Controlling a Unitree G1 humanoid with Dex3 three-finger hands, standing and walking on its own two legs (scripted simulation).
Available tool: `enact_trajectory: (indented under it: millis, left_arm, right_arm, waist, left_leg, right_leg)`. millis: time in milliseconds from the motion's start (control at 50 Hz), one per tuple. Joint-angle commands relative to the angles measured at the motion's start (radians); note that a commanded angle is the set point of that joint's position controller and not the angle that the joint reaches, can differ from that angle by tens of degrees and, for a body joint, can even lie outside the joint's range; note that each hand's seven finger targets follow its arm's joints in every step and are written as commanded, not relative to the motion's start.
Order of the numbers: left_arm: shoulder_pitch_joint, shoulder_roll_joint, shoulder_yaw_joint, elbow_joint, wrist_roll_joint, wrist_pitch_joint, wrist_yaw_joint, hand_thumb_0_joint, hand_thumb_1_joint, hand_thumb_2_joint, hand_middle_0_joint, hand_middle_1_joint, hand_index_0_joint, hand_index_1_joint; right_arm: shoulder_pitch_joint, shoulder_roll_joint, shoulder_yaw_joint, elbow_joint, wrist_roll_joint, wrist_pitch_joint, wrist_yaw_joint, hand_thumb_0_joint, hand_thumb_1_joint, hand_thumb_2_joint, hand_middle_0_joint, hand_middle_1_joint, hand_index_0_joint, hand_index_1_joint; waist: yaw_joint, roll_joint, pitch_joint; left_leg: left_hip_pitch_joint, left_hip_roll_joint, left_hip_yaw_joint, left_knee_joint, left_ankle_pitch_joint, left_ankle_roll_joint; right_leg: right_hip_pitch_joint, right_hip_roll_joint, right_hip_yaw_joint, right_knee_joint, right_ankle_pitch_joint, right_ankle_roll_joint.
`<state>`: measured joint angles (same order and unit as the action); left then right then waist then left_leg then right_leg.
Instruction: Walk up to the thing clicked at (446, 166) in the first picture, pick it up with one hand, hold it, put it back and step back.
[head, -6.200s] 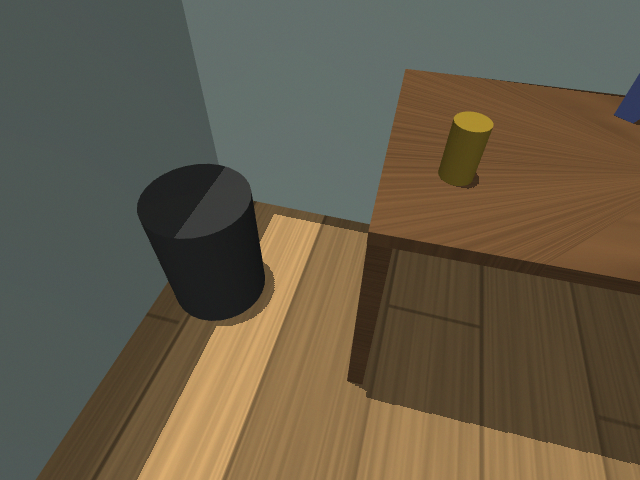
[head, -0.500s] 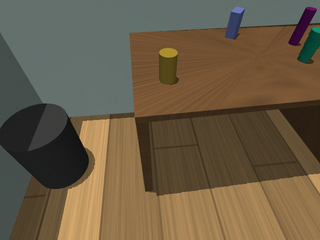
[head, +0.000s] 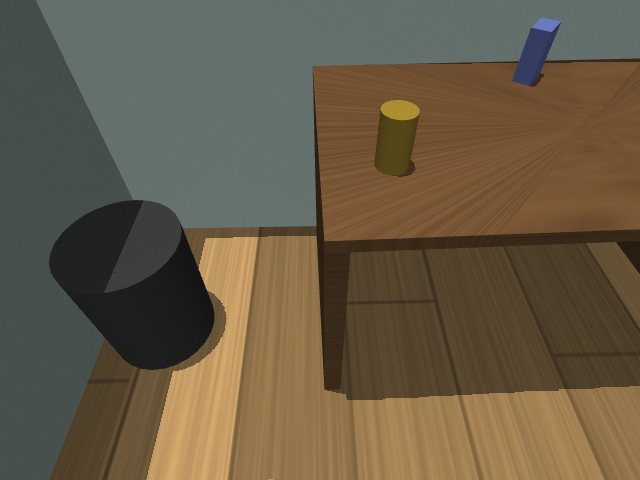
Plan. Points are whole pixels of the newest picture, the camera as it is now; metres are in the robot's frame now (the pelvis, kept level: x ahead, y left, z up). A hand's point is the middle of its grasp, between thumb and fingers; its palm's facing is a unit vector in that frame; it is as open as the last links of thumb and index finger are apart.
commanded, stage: walk up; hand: right
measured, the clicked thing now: (395, 138) +0.74 -0.11 +0.03
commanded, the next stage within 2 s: none
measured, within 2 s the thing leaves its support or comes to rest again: neither
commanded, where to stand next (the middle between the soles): +0.20 +0.06 m, yaw +4 degrees
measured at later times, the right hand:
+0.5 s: hand out of the picture +0.15 -0.17 -0.14, palm faces -0.02 +0.93 -0.37, open 7.4 cm
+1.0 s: hand (453, 390) +0.29 -0.18 -0.14, palm faces -0.08 +0.89 -0.45, open 7.4 cm
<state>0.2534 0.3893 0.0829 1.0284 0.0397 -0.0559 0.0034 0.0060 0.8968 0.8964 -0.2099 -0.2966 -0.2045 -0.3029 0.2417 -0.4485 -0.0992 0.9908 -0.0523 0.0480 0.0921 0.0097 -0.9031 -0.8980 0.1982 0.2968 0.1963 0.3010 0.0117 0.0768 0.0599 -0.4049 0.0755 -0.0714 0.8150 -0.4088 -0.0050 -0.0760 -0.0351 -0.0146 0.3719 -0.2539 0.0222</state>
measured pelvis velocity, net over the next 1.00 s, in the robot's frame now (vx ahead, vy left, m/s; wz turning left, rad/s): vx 0.19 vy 0.08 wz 0.06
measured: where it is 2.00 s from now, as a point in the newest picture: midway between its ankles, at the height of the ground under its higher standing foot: outside the picture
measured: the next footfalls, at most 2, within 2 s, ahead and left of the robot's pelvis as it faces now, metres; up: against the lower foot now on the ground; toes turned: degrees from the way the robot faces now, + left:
left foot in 0.06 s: +0.14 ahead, +0.17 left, +0.00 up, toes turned +3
right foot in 0.58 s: +0.29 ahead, -0.03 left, +0.00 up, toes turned +0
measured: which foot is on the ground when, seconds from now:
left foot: up 0.00-0.04, down 0.06-0.62, up 0.64-0.82, down 0.84-1.00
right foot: down 0.00-0.08, up 0.10-0.56, down 0.58-0.88, up 0.90-1.00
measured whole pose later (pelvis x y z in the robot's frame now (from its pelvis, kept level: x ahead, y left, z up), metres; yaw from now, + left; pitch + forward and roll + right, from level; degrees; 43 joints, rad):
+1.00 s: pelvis +0.19 +0.08 -0.01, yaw +3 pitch -2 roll -1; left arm 0.07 0.39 0.06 0.90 0.01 0.07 -0.02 0.01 0.90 0.90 -0.21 -0.30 -0.20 -0.30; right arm 0.19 -0.37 -0.03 0.91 -0.02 -0.03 -0.03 0.01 -0.90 -0.90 0.20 0.30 0.20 0.30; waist -0.01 -0.04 0.12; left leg -0.29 0.03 -0.05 0.65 -0.33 -0.01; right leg -0.40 0.02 0.03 0.93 -0.51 -0.03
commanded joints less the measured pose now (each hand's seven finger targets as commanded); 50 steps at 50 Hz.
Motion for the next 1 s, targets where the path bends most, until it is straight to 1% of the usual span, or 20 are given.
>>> enact_trajectory:
  millis: [0,60,80,100,120,200,320,420,480,540,580,600,620,680,760,820,840,880,900,980]
  left_arm:
    - [-0.178,0.314,0.063,-0.147,0.003,-0.028,0.012,0.0,0.9,0.9,-0.2,-0.3,-0.2,-0.3]
    - [-0.118,0.196,0.028,-0.153,0.016,0.001,0.01,0.0,0.9,0.9,-0.2,-0.3,-0.2,-0.3]
    - [-0.049,0.117,0.001,-0.159,0.0,0.008,0.007,0.0,0.9,0.9,-0.2,-0.3,-0.2,-0.3]
    - [-0.021,0.179,0.017,-0.16,-0.019,0.01,0.012,0.0,0.9,0.9,-0.2,-0.3,-0.2,-0.3]
    - [-0.003,0.26,0.027,-0.148,-0.016,0.005,0.015,0.0,0.9,0.9,-0.2,-0.3,-0.2,-0.3]
    - [0.069,0.266,0.035,-0.08,-0.038,0.007,-0.008,0.0,0.9,0.9,-0.2,-0.3,-0.2,-0.3]
    - [-0.012,0.222,0.029,-0.145,-0.016,0.016,-0.034,0.0,0.9,0.9,-0.2,-0.3,-0.2,-0.3]
    - [-0.058,0.15,0.003,-0.19,-0.02,0.023,-0.02,0.0,0.9,0.9,-0.2,-0.3,-0.2,-0.3]
    - [-0.11,0.139,0.002,-0.189,-0.026,0.026,-0.011,0.0,0.9,0.9,-0.2,-0.3,-0.2,-0.3]
    - [-0.038,0.152,0.005,-0.161,-0.022,0.015,0.003,0.0,0.9,0.9,-0.2,-0.3,-0.2,-0.3]
    - [0.039,0.238,0.031,-0.152,-0.022,0.003,0.014,0.0,0.9,0.9,-0.2,-0.3,-0.2,-0.3]
    - [0.0,0.218,0.019,-0.168,-0.034,0.003,0.016,0.0,0.9,0.9,-0.2,-0.3,-0.2,-0.3]
    - [-0.045,0.219,0.016,-0.177,-0.035,0.006,0.02,0.0,0.9,0.9,-0.2,-0.3,-0.2,-0.3]
    - [-0.117,0.173,-0.005,-0.182,-0.031,0.016,0.022,0.0,0.9,0.9,-0.2,-0.3,-0.2,-0.3]
    - [-0.158,0.198,0.002,-0.194,-0.022,0.044,0.019,0.0,0.9,0.9,-0.2,-0.3,-0.2,-0.3]
    - [-0.206,0.192,0.01,-0.217,-0.036,0.078,0.004,0.0,0.9,0.9,-0.2,-0.3,-0.2,-0.3]
    - [-0.2,0.181,0.009,-0.222,-0.039,0.088,-0.002,0.0,0.9,0.9,-0.2,-0.3,-0.2,-0.3]
    - [-0.197,0.187,0.025,-0.208,-0.031,0.11,0.0,0.0,0.9,0.9,-0.2,-0.3,-0.2,-0.3]
    - [-0.197,0.198,0.031,-0.208,-0.029,0.113,-0.003,0.0,0.9,0.9,-0.2,-0.3,-0.2,-0.3]
    - [-0.189,0.155,0.025,-0.205,-0.036,0.102,-0.018,0.0,0.9,0.9,-0.2,-0.3,-0.2,-0.3]
  right_arm:
    - [0.052,-0.146,-0.061,-0.106,0.004,-0.035,0.005,0.0,-0.9,-0.9,0.2,0.3,0.2,0.3]
    - [0.303,-0.216,-0.109,-0.024,-0.005,-0.043,-0.013,0.0,-0.9,-0.9,0.2,0.3,0.2,0.3]
    - [0.333,-0.269,-0.109,-0.044,-0.015,-0.046,-0.025,0.0,-0.9,-0.9,0.2,0.3,0.2,0.3]
    - [0.196,-0.333,-0.107,-0.114,0.001,-0.057,-0.024,0.0,-0.9,-0.9,0.2,0.3,0.2,0.3]
    - [0.095,-0.377,-0.114,-0.157,0.026,-0.058,-0.026,0.0,-0.9,-0.9,0.2,0.3,0.2,0.3]
    - [0.059,-0.229,-0.064,-0.172,0.036,-0.095,-0.055,0.0,-0.9,-0.9,0.2,0.3,0.2,0.3]
    - [0.143,-0.196,-0.05,-0.18,0.042,-0.128,-0.071,0.0,-0.9,-0.9,0.2,0.3,0.2,0.3]
    - [0.157,-0.157,-0.027,-0.19,0.044,-0.121,-0.102,0.0,-0.9,-0.9,0.2,0.3,0.2,0.3]
    - [0.146,-0.156,-0.025,-0.193,0.052,-0.101,-0.115,0.0,-0.9,-0.9,0.2,0.3,0.2,0.3]
    - [0.102,-0.135,-0.007,-0.196,0.071,-0.085,-0.119,0.0,-0.9,-0.9,0.2,0.3,0.2,0.3]
    - [0.131,-0.066,0.025,-0.208,0.086,-0.088,-0.12,0.0,-0.9,-0.9,0.2,0.3,0.2,0.3]
    - [0.154,-0.078,0.025,-0.184,0.073,-0.077,-0.13,0.0,-0.9,-0.9,0.2,0.3,0.2,0.3]
    - [0.141,-0.098,0.023,-0.168,0.063,-0.071,-0.139,0.0,-0.9,-0.9,0.2,0.3,0.2,0.3]
    - [0.115,-0.096,0.03,-0.125,0.072,-0.074,-0.122,0.0,-0.9,-0.9,0.2,0.3,0.2,0.3]
    - [0.098,-0.101,0.028,-0.1,0.061,-0.078,-0.128,0.0,-0.9,-0.9,0.2,0.3,0.2,0.3]
    - [0.101,-0.146,0.003,-0.084,0.038,-0.088,-0.142,0.0,-0.9,-0.9,0.2,0.3,0.2,0.3]
    - [0.07,-0.197,-0.012,-0.097,0.031,-0.088,-0.146,0.0,-0.9,-0.9,0.2,0.3,0.2,0.3]
    - [-0.033,-0.298,-0.036,-0.134,0.044,-0.09,-0.142,0.0,-0.9,-0.9,0.2,0.3,0.2,0.3]
    - [-0.055,-0.28,-0.037,-0.141,0.035,-0.097,-0.146,0.0,-0.9,-0.9,0.2,0.3,0.2,0.3]
    - [-0.032,-0.217,-0.017,-0.146,0.024,-0.106,-0.153,0.0,-0.9,-0.9,0.2,0.3,0.2,0.3]
  waist:
    - [-0.076,-0.273,0.022]
    - [-0.181,0.09,-0.053]
    - [-0.183,0.341,-0.029]
    - [-0.118,0.282,-0.01]
    - [-0.078,0.219,0.016]
    - [-0.006,0.056,0.071]
    - [-0.037,0.01,0.094]
    - [-0.031,0.029,0.024]
    - [-0.055,0.036,-0.014]
    - [0.002,-0.026,-0.088]
    - [0.042,-0.24,-0.237]
    - [0.027,-0.201,-0.22]
    - [0.021,-0.208,-0.193]
    - [-0.013,-0.211,-0.138]
    - [-0.02,-0.244,-0.145]
    - [-0.045,-0.201,-0.126]
    - [-0.034,-0.122,-0.103]
    - [-0.032,0.096,-0.05]
    - [-0.021,0.078,-0.025]
    - [-0.017,0.076,-0.07]
  left_leg:
    - [0.139,0.046,0.044,-0.17,0.096,0.009]
    - [0.535,-0.032,0.037,-0.236,0.041,0.028]
    - [0.448,0.108,-0.262,-0.442,-0.317,0.081]
    - [0.263,0.268,-0.662,-0.706,-0.633,0.179]
    - [0.175,0.33,-0.768,-0.751,-0.698,0.25]
    - [0.165,0.164,-0.323,-0.608,-0.236,0.136]
    - [0.24,0.181,-0.184,-0.625,0.124,0.178]
    - [0.304,0.134,0.002,-0.436,0.897,0.106]
    - [0.281,0.102,0.008,-0.368,0.839,0.084]
    - [0.269,0.051,0.026,-0.18,0.763,0.065]
    - [0.063,-0.073,0.053,0.125,0.221,-0.001]
    - [0.008,-0.123,0.007,0.17,-0.218,-0.011]
    - [0.019,-0.074,-0.026,0.152,-0.3,0.004]
    - [0.087,-0.075,0.007,0.065,-0.204,0.006]
    - [0.151,-0.088,0.08,-0.183,0.064,-0.007]
    - [0.222,-0.061,0.065,-0.311,0.362,0.009]
    - [0.225,0.04,-0.073,-0.32,0.417,0.054]
    - [0.08,0.332,-0.399,-0.445,0.462,0.283]
    - [0.075,0.352,-0.413,-0.437,0.533,0.321]
    - [0.228,0.188,-0.164,-0.297,0.776,0.212]
  right_leg:
    - [-0.204,-0.226,0.109,-0.075,-0.15,-0.188]
    - [-0.546,-0.062,-0.032,0.458,-0.386,-0.114]
    - [-0.653,0.082,-0.034,0.765,-0.438,-0.099]
    - [-0.61,0.101,0.058,0.846,-0.397,-0.097]
    - [-0.541,0.043,0.12,0.875,-0.35,-0.106]
    - [-0.498,-0.037,0.133,0.746,-0.073,-0.077]
    - [-0.494,-0.026,0.104,0.517,0.004,-0.021]
    - [-0.362,0.001,0.013,0.355,0.057,-0.047]
    - [-0.257,0.031,-0.029,0.264,0.086,-0.064]
    - [-0.076,0.031,-0.02,0.059,0.256,-0.095]
    - [0.171,-0.279,0.359,0.073,0.643,-0.242]
    - [0.154,-0.359,0.435,0.086,0.68,-0.343]
    - [0.08,-0.39,0.473,0.096,0.657,-0.377]
    - [-0.051,-0.238,0.227,0.09,0.633,-0.269]
    - [-0.074,-0.174,0.133,0.174,0.648,-0.213]
    - [-0.191,-0.142,0.101,0.237,0.354,-0.144]
    - [-0.287,-0.094,0.079,0.278,0.207,-0.111]
    - [-0.281,0.03,0.038,0.557,-0.253,-0.05]
    - [-0.297,0.008,0.101,0.656,-0.305,-0.049]
    - [-0.371,0.025,0.119,0.597,-0.301,-0.062]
